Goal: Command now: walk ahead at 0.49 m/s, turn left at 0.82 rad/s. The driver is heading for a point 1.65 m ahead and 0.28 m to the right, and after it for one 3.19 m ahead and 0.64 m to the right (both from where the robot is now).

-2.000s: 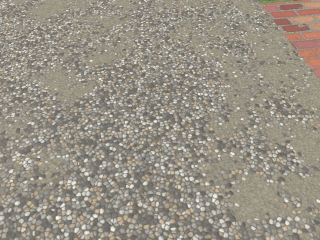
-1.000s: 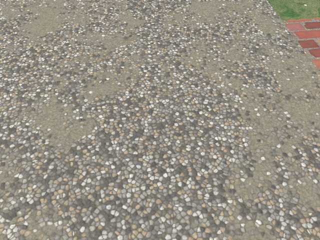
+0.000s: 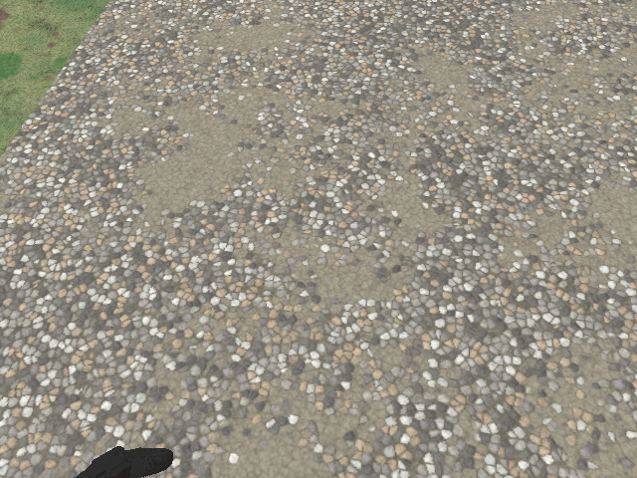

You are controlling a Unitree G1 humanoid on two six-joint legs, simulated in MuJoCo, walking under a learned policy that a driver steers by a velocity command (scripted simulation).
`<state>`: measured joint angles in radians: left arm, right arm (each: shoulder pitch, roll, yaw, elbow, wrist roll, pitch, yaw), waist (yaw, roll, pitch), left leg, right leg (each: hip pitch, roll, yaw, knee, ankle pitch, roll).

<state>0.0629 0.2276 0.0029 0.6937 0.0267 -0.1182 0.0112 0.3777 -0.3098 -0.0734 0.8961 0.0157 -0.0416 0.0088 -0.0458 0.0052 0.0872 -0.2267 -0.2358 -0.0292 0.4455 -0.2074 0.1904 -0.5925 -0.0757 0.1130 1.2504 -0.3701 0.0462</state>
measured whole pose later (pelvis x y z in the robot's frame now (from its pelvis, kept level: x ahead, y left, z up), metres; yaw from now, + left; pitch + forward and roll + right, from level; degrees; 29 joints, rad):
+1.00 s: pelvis +0.26 -0.08 +0.00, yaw -11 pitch +4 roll +1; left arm 0.23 0.30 0.08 0.59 0.01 0.01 -0.01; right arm 0.12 -0.30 -0.09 0.70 -0.01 0.00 -0.05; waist 0.01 0.03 0.01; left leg -0.54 0.04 -0.02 1.16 -0.52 -0.06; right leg -0.41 0.03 0.02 0.63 -0.28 -0.04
